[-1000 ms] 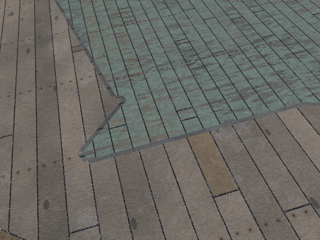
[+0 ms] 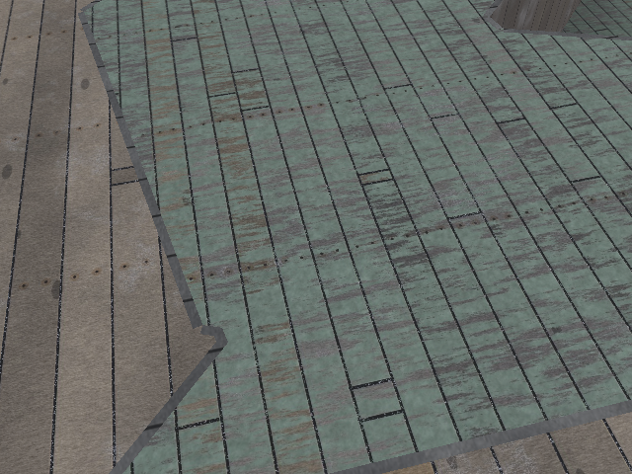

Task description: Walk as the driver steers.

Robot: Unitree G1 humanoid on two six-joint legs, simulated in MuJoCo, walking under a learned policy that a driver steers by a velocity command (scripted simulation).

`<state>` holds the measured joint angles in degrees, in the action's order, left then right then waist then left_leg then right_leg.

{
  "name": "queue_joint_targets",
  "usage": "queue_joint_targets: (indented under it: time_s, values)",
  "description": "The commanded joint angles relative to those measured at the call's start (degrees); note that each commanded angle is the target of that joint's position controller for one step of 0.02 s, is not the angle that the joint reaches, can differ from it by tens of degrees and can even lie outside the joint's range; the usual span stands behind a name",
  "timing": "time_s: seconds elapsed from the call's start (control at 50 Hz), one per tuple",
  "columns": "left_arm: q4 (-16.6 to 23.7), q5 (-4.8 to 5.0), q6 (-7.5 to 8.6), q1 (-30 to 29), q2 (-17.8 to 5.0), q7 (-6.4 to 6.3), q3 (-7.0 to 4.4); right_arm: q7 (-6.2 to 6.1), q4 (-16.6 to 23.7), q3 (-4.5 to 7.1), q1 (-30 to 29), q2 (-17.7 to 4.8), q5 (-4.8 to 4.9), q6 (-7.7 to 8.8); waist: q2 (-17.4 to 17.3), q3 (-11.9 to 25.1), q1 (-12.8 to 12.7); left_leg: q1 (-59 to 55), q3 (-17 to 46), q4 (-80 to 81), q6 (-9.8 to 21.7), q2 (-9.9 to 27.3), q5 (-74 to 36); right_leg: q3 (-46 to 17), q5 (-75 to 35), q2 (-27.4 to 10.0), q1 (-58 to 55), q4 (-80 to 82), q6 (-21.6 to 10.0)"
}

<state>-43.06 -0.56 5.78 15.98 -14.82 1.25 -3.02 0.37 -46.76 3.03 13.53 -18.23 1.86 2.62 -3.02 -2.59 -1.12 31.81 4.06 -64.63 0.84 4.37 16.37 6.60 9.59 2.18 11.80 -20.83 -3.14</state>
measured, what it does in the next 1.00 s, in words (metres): walks ahead, turning left: left foot, then right foot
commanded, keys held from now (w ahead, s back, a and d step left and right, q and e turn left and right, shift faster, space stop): w+q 1.00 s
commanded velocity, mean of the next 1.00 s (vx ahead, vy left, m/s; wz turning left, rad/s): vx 0.50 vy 0.00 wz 0.54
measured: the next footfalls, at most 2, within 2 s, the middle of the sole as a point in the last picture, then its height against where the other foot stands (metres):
left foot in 0.34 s outside the picture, level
right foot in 0.84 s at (308, 379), level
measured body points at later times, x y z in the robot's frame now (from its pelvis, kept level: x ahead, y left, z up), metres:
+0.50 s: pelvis +0.27 +0.09 -0.01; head +0.31 +0.11 +0.44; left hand +0.35 +0.39 -0.11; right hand +0.45 -0.16 -0.11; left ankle +0.30 +0.15 -0.74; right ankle +0.28 -0.09 -0.65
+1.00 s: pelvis +0.56 +0.14 -0.01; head +0.58 +0.15 +0.44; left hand +0.53 +0.45 -0.10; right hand +0.79 -0.05 -0.12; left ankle +0.44 +0.21 -0.65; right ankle +0.65 +0.07 -0.74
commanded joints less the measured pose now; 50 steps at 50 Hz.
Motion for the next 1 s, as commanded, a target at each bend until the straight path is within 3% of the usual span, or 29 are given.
queue_joint_targets:
  time_s: [0.02, 0.06, 0.08, 0.12, 0.18, 0.22, 0.28, 0.32, 0.34, 0.36, 0.38, 0.4, 0.42, 0.44, 0.48, 0.5, 0.52, 0.58, 0.64, 0.72, 0.78, 0.82, 0.84, 0.86, 0.88, 0.9, 0.92, 0.96, 1.0]
  values:
    - [2.3, -0.15, 1.66, -1.8, -7.6, -0.50, -2.15, -0.20, 3.3, 0.81, 1.6, -2.3, -0.39, -0.73, 7.4, 1.0, 1.5, 6.4, 3.5, 3.4, -1.6, 3.0, -6.1, -10.4, -14.0, -17.3, -4.2, 13.3, -9.0]
    - [1.6, -0.44, 1.30, -1.5, -6.3, -1.13, -2.04, -0.19, 3.3, 1.36, -0.6, -2.9, -0.39, -0.85, 4.5, 0.8, 0.6, 9.2, 3.1, 6.8, -1.3, 1.4, -12.3, -5.6, -14.7, -14.4, -7.5, 13.7, -6.9]
    - [1.4, -0.35, 1.25, -1.5, -8.2, -1.26, -2.33, 0.27, 4.1, 0.79, -1.3, -1.3, -0.40, -0.64, 7.1, 0.4, 0.9, 7.9, 2.6, 11.7, -1.4, 2.3, -14.8, -3.5, -16.3, -15.6, -6.3, 13.8, -7.0]
    - [0.8, 0.09, 0.93, -1.5, -8.3, -1.60, -2.51, 1.21, 5.4, 0.42, -5.8, -1.0, -0.94, -0.05, 5.8, -1.7, -1.1, 6.1, -0.8, 19.5, -1.3, 2.0, -20.0, 0.4, -16.3, -14.4, -6.3, 14.5, -6.1]
    - [-1.0, 0.69, -0.15, 1.9, -10.0, -2.06, -3.18, 2.23, 8.2, 0.00, -11.8, -0.1, -0.89, 0.09, 4.0, -3.0, -3.3, 7.4, -3.7, 25.7, 0.0, 1.3, -19.9, 2.3, -17.0, -16.7, -11.6, 13.4, -5.9]
    - [-1.8, 1.36, -1.05, 2.6, -11.1, -2.13, -3.66, 2.81, 9.9, 0.15, -13.1, -0.4, -0.72, -0.05, 4.7, -3.0, -3.1, 8.1, -4.8, 27.6, 1.4, 0.9, -16.1, 2.8, -20.2, -18.5, -15.9, 11.0, -5.4]
    - [-1.5, 1.95, -2.43, 0.6, -13.1, -2.65, -4.33, 3.22, 10.8, 1.56, -9.6, -3.0, -0.62, -0.55, 7.3, 0.9, 0.5, 0.9, -9.1, 28.2, 4.7, -3.6, -7.8, 5.0, -44.1, -18.8, -19.6, 1.1, -3.5]
    - [-1.0, 2.36, -3.32, -1.3, -13.3, -2.95, -4.15, 2.46, 7.6, 4.40, 4.8, -7.5, -0.27, -0.95, 6.8, 8.7, 8.8, -19.1, -10.6, 32.1, 8.4, -8.5, -8.5, 7.2, -48.8, -15.7, -14.0, -18.8, -0.7]
    - [0.0, 0.94, -2.87, 0.0, -10.6, -3.11, -3.02, 1.16, 5.9, 6.25, 12.9, -12.5, -0.19, -1.65, -0.1, 13.6, 11.5, -36.0, 1.9, 33.5, 11.6, -1.9, -8.9, 7.2, -27.9, -12.7, 0.4, -36.5, 2.0]
    - [3.5, -0.14, -1.11, 4.8, -2.8, -2.33, -0.51, 0.99, 7.6, 6.79, 9.3, -17.8, -0.04, -1.07, -14.3, 19.2, 3.8, -53.0, 37.7, 41.7, 24.4, 12.6, 2.3, -0.3, 22.8, 0.8, 25.8, -57.6, 5.8]
    - [3.8, 1.73, 1.23, -0.4, -8.0, -1.32, -1.18, 1.46, 8.9, 5.15, 9.9, -12.4, -0.53, -0.21, -5.4, 23.3, 7.9, -54.9, 44.4, 48.7, 23.7, 14.2, 8.8, -13.2, 23.8, -0.7, 32.3, -61.3, 4.2]
    - [5.3, 3.60, 2.26, -5.3, -10.0, -0.80, -1.64, 1.54, 8.5, 4.25, 8.3, -9.1, -0.96, 0.60, -2.6, 15.1, 8.0, -48.9, 35.5, 49.2, 20.5, 12.7, 6.1, -12.6, 18.8, -3.3, 35.4, -59.2, 2.6]
    - [5.3, 2.74, 2.73, -5.9, -9.2, -1.17, -1.45, 1.63, 8.7, 3.75, 4.9, -7.7, -0.77, 1.09, 3.1, 9.4, 5.1, -39.8, 28.5, 48.9, 18.2, 10.2, -0.8, -12.3, 13.9, -6.0, 33.2, -53.2, 2.2]
    - [4.8, 0.79, 2.58, -6.2, -9.5, -1.72, -1.83, 1.46, 9.2, 3.17, 1.7, -5.8, -0.72, 1.21, 3.9, 6.9, 3.2, -33.1, 23.4, 49.3, 16.9, 8.1, -7.4, -12.1, 11.1, -7.8, 29.6, -48.1, 2.5]
    - [4.7, -0.09, 1.43, -4.2, -9.6, -1.67, -2.21, 1.01, 10.5, 2.96, -0.6, -5.5, -1.55, 1.29, 1.5, 5.9, 0.5, -26.0, 19.5, 50.8, 16.9, 5.8, -16.9, -12.2, 8.5, -8.7, 23.9, -44.0, 3.9]
    - [4.4, -0.51, 0.69, -4.6, -8.6, -1.83, -2.11, 0.75, 10.4, 2.79, -0.4, -4.8, -1.12, 1.35, 3.3, 5.3, 0.5, -24.6, 16.7, 51.9, 15.6, 4.0, -18.4, -11.3, 6.5, -8.9, 23.3, -42.5, 4.1]
    - [4.8, -0.33, 0.09, -4.2, -7.5, -1.85, -1.82, 0.37, 10.1, 3.26, 0.4, -6.9, -1.36, 1.47, 0.3, 5.1, -0.2, -22.3, 15.9, 51.9, 16.8, 4.8, -22.2, -10.8, 5.5, -8.4, 23.1, -40.1, 5.3]
    - [6.5, -0.45, -0.32, -10.3, -6.6, -1.96, -1.37, -0.73, 9.1, 3.49, 3.2, -7.6, -0.96, 1.15, 1.2, 2.9, 2.0, -20.0, 11.8, 51.8, 14.7, 1.7, -22.9, -9.9, -3.3, -7.1, 24.3, -29.0, 7.5]
    - [8.0, -0.07, 0.21, -16.5, -5.2, -1.30, -0.76, -1.32, 8.1, 3.40, 5.8, -7.6, -0.53, 0.55, -0.6, 2.5, 4.6, -20.0, 11.0, 50.4, 11.9, -0.3, -19.1, -9.7, -12.5, -4.3, 21.9, -16.8, 7.6]
    - [9.7, 0.70, 1.23, -21.8, -6.1, -0.08, -0.92, -1.69, 6.5, 3.32, 9.0, -7.3, -0.22, -0.17, -1.6, 1.8, 6.5, -23.9, 15.8, 47.1, 11.1, 1.3, -15.3, -10.5, -13.9, -2.1, 20.3, -8.8, 6.3]
    - [9.5, 0.96, 2.05, -20.4, -7.7, 0.48, -1.66, -2.10, 6.3, 3.48, 8.7, -7.3, -0.36, -0.83, -3.5, 2.0, 5.1, -28.0, 20.7, 42.7, 10.4, 3.2, -16.3, -11.7, -8.5, -1.5, 17.5, -6.0, 4.4]
    - [7.8, 0.81, 2.53, -12.8, -9.5, -0.05, -2.81, -1.95, 7.0, 3.29, 6.3, -6.6, -0.57, -1.00, -4.3, 4.9, 0.7, -27.0, 20.9, 36.6, 8.8, 1.5, -23.7, -9.8, -7.1, -1.0, 6.6, -2.8, 1.8]
    - [6.8, -0.07, 2.81, -5.2, -11.6, -0.41, -3.64, -1.54, 8.1, 2.36, 5.2, -4.2, -0.90, -0.79, -2.5, 11.9, -3.2, -22.5, 17.9, 25.4, 7.2, -1.4, -23.5, -13.8, -8.0, -6.4, -7.6, -4.3, -1.6]
    - [5.9, -1.15, 2.51, 3.0, -16.0, -0.86, -4.79, -1.55, 9.1, 1.29, 10.5, -0.9, -0.75, -0.52, 8.0, 21.5, -3.3, -6.3, 10.6, 6.3, 2.7, -8.6, -6.8, -31.9, -3.2, -19.2, -29.4, -4.8, -8.9]
    - [4.1, 0.26, 1.79, 5.4, -14.5, -0.32, -4.65, -1.60, 9.6, 0.77, 14.7, -1.9, 0.13, -0.22, 21.2, 24.6, -2.0, 7.6, 7.6, -6.0, 1.0, -9.9, 18.1, -51.7, 9.9, -27.2, -36.2, 0.5, -13.8]
    - [5.2, 1.21, 1.28, 2.4, -9.4, -0.51, -3.33, -1.55, 8.6, 2.02, 11.4, -7.2, 0.58, -0.37, 13.2, 15.9, -3.0, 12.3, 8.3, -10.6, 0.3, -5.6, 14.5, -47.5, 18.2, -25.7, -29.2, 2.6, -11.4]
    - [5.6, 0.91, 0.58, -0.3, -7.5, -0.85, -2.69, -1.47, 9.6, 2.41, 6.0, -8.4, 0.08, -0.67, 8.5, 9.0, -3.4, 12.5, 5.6, -11.2, -0.2, -3.6, 9.6, -38.4, 15.8, -22.9, -21.3, 3.7, -8.8]
    - [4.8, 0.06, 0.25, -3.9, -5.8, -1.02, -1.82, -1.12, 10.9, 2.71, 2.1, -6.7, -0.91, -0.91, 6.6, 1.8, -1.0, 9.7, 4.2, -6.2, -0.4, -0.2, 4.3, -27.2, 5.8, -18.4, -8.8, 7.3, -7.1]
    - [3.8, 0.06, 0.63, -4.5, -6.1, -0.91, -1.94, -0.58, 11.2, 2.17, 3.4, -3.7, -0.18, -1.39, 9.7, 1.2, 0.6, 6.5, 2.6, -3.1, -0.6, 1.5, 2.8, -21.1, 0.3, -16.8, -4.2, 9.9, -7.4]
